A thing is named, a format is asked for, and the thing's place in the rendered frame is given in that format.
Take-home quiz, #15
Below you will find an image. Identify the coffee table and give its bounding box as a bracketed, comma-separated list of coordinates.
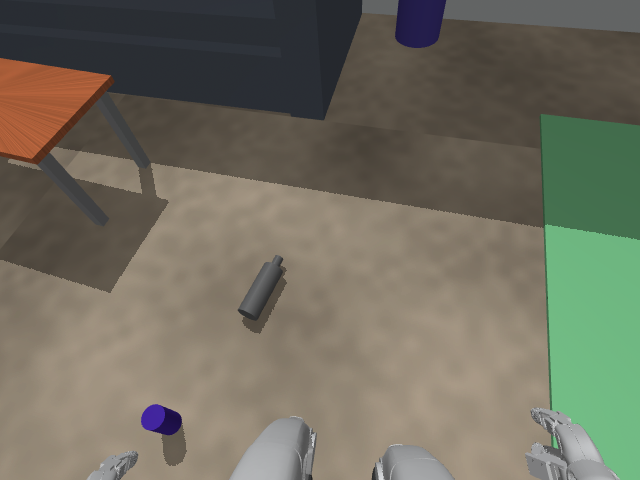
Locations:
[0, 58, 150, 227]

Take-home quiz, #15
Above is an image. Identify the right robot arm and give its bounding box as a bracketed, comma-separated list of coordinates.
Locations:
[566, 459, 620, 480]

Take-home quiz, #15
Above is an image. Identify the left robot hand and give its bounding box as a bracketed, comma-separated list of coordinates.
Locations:
[86, 451, 138, 480]

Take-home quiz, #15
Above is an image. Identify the right robot hand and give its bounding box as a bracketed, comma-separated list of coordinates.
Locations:
[525, 408, 605, 480]

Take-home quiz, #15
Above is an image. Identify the sofa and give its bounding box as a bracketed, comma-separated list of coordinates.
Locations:
[0, 0, 362, 120]

